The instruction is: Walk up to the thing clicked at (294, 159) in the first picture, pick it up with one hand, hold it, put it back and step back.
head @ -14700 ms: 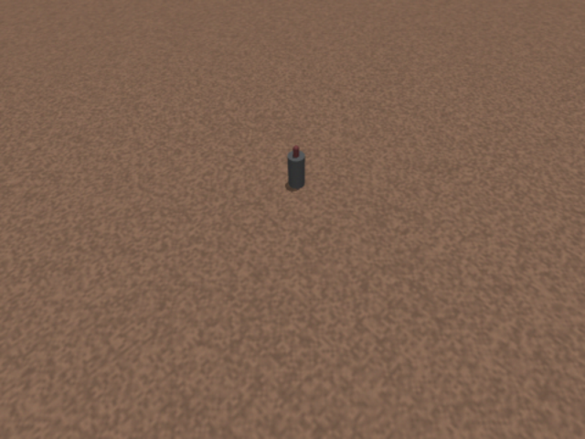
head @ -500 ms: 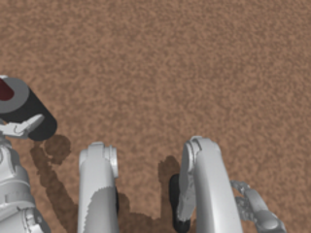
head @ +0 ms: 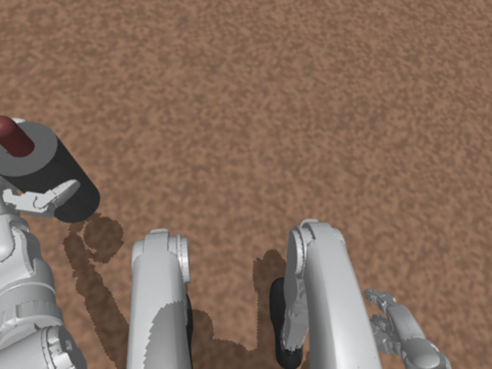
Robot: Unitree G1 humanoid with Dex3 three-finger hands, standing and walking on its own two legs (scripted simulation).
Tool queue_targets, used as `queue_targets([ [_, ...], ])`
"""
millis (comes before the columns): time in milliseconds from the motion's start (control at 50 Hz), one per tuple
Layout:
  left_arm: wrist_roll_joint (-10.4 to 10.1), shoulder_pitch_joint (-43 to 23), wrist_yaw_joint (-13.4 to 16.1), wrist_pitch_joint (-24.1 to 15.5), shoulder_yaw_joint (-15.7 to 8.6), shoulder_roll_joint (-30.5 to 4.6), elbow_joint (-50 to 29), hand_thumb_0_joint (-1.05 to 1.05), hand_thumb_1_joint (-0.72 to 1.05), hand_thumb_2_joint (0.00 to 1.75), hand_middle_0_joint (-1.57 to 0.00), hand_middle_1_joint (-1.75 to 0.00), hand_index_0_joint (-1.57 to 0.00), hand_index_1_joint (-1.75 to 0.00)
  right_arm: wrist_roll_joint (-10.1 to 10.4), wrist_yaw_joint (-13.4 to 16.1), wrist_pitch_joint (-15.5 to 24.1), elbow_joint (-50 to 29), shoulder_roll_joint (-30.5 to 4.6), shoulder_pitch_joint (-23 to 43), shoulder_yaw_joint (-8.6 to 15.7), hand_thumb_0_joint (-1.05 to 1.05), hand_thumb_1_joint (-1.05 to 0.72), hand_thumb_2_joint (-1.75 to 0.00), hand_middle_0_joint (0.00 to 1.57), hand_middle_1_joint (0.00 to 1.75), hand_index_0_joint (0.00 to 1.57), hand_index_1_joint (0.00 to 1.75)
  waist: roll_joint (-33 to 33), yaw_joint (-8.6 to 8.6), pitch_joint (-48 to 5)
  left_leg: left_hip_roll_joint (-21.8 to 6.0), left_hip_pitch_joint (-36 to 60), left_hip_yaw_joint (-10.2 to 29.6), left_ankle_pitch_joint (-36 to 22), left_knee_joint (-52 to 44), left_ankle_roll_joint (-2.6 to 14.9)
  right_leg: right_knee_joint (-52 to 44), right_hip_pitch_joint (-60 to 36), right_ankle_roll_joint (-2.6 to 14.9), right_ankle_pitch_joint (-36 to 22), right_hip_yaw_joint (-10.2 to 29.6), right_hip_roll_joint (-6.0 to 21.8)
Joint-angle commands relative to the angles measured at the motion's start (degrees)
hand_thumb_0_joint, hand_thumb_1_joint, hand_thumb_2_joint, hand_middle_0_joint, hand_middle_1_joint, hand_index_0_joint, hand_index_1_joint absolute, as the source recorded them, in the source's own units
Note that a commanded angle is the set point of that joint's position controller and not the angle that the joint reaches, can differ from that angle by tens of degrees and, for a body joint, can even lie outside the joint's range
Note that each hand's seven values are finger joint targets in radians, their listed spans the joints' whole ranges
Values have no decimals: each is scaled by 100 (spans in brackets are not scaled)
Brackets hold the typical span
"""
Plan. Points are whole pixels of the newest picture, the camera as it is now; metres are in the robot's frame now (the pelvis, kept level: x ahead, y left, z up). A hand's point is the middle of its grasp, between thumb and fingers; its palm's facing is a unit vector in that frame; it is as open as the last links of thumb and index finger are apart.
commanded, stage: settle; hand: left
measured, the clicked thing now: (45, 170) +0.41 +0.30 -0.04
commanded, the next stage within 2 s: lift in 0.26 s
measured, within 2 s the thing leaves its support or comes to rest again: neither
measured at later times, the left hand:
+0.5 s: hand (31, 159) +0.41 +0.30 -0.01, palm faces +0.39 -0.92 -0.05, open 11.6 cm
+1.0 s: hand out of the picture +0.40 +0.28 +0.09, palm faces +0.39 -0.92 -0.05, open 11.6 cm
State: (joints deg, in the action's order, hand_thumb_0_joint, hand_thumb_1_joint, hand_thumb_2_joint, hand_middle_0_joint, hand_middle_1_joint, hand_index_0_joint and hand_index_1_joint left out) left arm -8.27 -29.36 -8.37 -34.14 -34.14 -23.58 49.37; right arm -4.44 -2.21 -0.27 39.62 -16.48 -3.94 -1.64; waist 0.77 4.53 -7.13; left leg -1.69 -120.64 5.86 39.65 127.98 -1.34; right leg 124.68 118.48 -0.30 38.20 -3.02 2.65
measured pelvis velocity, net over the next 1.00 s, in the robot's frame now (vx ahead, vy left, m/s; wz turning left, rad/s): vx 0.02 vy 0.00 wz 0.02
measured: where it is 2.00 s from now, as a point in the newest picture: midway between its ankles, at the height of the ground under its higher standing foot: (233, 346)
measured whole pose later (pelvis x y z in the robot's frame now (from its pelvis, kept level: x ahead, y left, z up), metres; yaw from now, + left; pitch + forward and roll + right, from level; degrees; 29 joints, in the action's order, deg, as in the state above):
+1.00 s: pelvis +0.02 +0.00 +0.10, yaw +1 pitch +33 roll -4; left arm -11.1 -17.5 -3.2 -25.0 -25.6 -16.7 27.0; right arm -0.2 0.5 0.9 37.0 -14.9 -5.5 0.5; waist -0.6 2.3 -9.9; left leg -2.2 -104.9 4.1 38.8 110.6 -1.0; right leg 107.8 103.0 -0.5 37.6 -2.8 2.6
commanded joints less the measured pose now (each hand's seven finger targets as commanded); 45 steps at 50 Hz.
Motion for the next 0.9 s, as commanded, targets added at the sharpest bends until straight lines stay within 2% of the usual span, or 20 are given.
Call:
queue_targets([
  [0, -270, -1594, 27, -579, -210, -1529, -1405, 0, 12, 133, -127, -145, -130, -145, 22, 93, 132, -322, -1095, -620, 432, 0, -90, -90, 20, 30, 20, 30, -877, -93, -3561, 133, 2358, -358, -548, -1692, 221, -1425, -2027, 207, -619, -115, -237],
  [60, -194, -1724, 70, -637, -355, -1891, -1594, 0, 8, 131, -125, -141, -127, -142, 17, 115, 131, -295, -1148, -663, 443, 0, -90, -90, 20, 30, 20, 30, -1093, -186, -3767, 110, 2625, -358, -775, -1737, 198, -1374, -2035, 230, -784, -112, -232],
  [180, -236, -1670, 48, -593, -145, -1549, -1437, 0, 7, 131, -125, -142, -128, -142, 35, 116, 139, -334, -1096, -621, 424, 0, -90, -90, 20, 30, 20, 30, -1029, -94, -3569, 132, 2551, -330, -591, -1845, 201, -1466, -1985, 232, -648, -124, -230],
  [240, -219, -1786, 58, -612, -239, -1780, -1637, 0, 7, 129, -124, -140, -126, -140, 49, 121, 144, -314, -1132, -682, 456, 0, -90, -90, 20, 30, 20, 30, -1147, -164, -3724, 115, 2756, -309, -590, -1909, 188, -1464, -1972, 247, -631, -135, -237],
  [280, -218, -1620, 3, -563, -94, -1518, -1476, 0, 8, 129, -120, -138, -123, -138, 34, 117, 130, -327, -1159, -696, 459, 0, -90, -90, 20, 30, 20, 30, -1217, -119, -3779, 115, 2928, -307, -841, -1915, 166, -1429, -2000, 256, -855, -132, -214],
  [320, -188, -1780, 67, -564, -292, -1897, -1810, 0, 6, 128, -119, -137, -122, -137, 37, 141, 120, -284, -1144, -765, 477, 0, -90, -90, 20, 30, 20, 30, -1186, -207, -4003, 119, 2945, -365, -964, -1859, 191, -1500, -2216, 242, -938, -85, -229],
  [400, -261, -1646, 25, -532, -95, -1466, -1518, 0, -4, 127, -124, -145, -128, -144, 58, 127, 157, -321, -1096, -701, 462, 0, -91, -90, 20, 30, 20, 30, -1000, -89, -3712, 127, 2710, -345, -833, -1882, 212, -1555, -2159, 231, -861, -101, -225],
  [420, -232, -1740, 36, -570, -272, -1832, -1772, 0, -4, 128, -125, -146, -129, -145, 60, 140, 143, -310, -1137, -750, 475, 0, -91, -90, 20, 30, 20, 30, -1060, -185, -3911, 128, 2814, -347, -866, -1907, 212, -1566, -2294, 233, -877, -89, -221],
  [460, -198, -1737, 30, -561, -296, -1972, -2123, 0, -4, 128, -124, -145, -129, -144, 66, 150, 121, -339, -1134, -780, 496, 0, -91, -90, 20, 30, 20, 30, -1198, -289, -4112, 117, 3076, -359, -916, -2018, 187, -1597, -2360, 251, -867, -71, -231],
  [480, -254, -1608, -8, -509, -82, -1590, -1971, 0, -2, 129, -125, -146, -129, -145, 84, 140, 118, -411, -1114, -710, 480, 0, -91, -90, 20, 30, 20, 30, -1199, -197, -4060, 123, 3145, -304, -898, -2106, 172, -1585, -2292, 262, -861, -101, -217],
  [560, -336, -1391, 29, -348, -59, -1415, -1965, 0, -5, 130, -126, -148, -130, -147, 142, 177, 148, -440, -1096, -730, 509, 0, -91, -90, 20, 30, 20, 30, -924, -128, -3925, 133, 2940, -352, -772, -2134, 232, -1841, -2521, 215, -823, -58, -220],
  [600, -336, -1524, 96, -343, -215, -1753, -2631, 0, -6, 130, -126, -148, -131, -147, 153, 200, 145, -438, -1073, -752, 532, 0, -91, -90, 20, 30, 20, 30, -1096, -311, -4180, 131, 3131, -392, -818, -2233, 228, -1941, -2751, 218, -831, 17, -211],
  [640, -360, -1161, 91, -205, 3, -1395, -2596, 0, -3, 130, -126, -148, -131, -147, 200, 206, 152, -524, -1066, -756, 548, 0, -91, -90, 20, 30, 20, 30, -1067, -265, -4120, 128, 3284, -345, -848, -2396, 208, -2018, -2722, 235, -838, -8, -212],
  [660, -362, -1303, 112, -182, -28, -1494, -2816, 0, -4, 131, -126, -148, -131, -147, 225, 231, 154, -533, -1069, -734, 572, 0, -91, -90, 20, 30, 20, 30, -1096, -268, -4086, 121, 3326, -326, -783, -2456, 208, -2073, -2626, 244, -791, -4, -222],
  [680, -369, -978, 124, -100, 145, -1193, -2541, 0, -3, 132, -126, -149, -131, -148, 248, 242, 157, -581, -1040, -697, 564, 0, -90, -90, 20, 30, 20, 30, -1018, -196, -3925, 128, 3320, -306, -751, -2538, 217, -2157, -2665, 235, -770, -22, -208],
  [700, -394, -1177, 168, -101, 61, -1338, -2893, 0, -1, 132, -126, -149, -130, -147, 266, 252, 173, -581, -1043, -714, 572, 0, -90, -90, 20, 30, 20, 30, -986, -226, -3944, 124, 3282, -301, -670, -2578, 226, -2230, -2739, 229, -725, -13, -216],
  [780, -451, -775, 271, 58, 228, -1037, -3038, 0, -2, 132, -127, -150, -132, -148, 344, 287, 200, -696, -989, -688, 584, 0, -91, -90, 20, 30, 20, 30, -892, -243, -3900, 116, 3591, -245, -699, -2863, 219, -2485, -2858, 228, -746, 8, -207],
  [820, -469, -877, 359, 77, 197, -1215, -3760, 0, -2, 132, -127, -149, -132, -148, 369, 313, 222, -695, -941, -699, 604, 0, -90, -90, 20, 30, 20, 30, -1086, -336, -4079, 123, 3849, -288, -687, -3026, 218, -2672, -3104, 228, -727, 65, -207],
  [860, -470, -757, 440, 167, 272, -1120, -3945, 0, 0, 133, -128, -150, -132, -149, 403, 331, 255, -707, -904, -704, 616, 0, -90, -90, 20, 30, 20, 30, -966, -301, -4018, 104, 3936, -263, -661, -3170, 222, -2826, -3268, 215, -711, 72, -217],
  [880, -484, -353, 451, 270, 451, -772, -3535, 0, -1, 133, -128, -150, -132, -149, 439, 343, 270, -753, -883, -668, 618, 0, -91, -90, 20, 30, 20, 30, -749, -249, -3809, 105, 3962, -237, -609, -3281, 233, -2974, -3304, 203, -686, 71, -210],
])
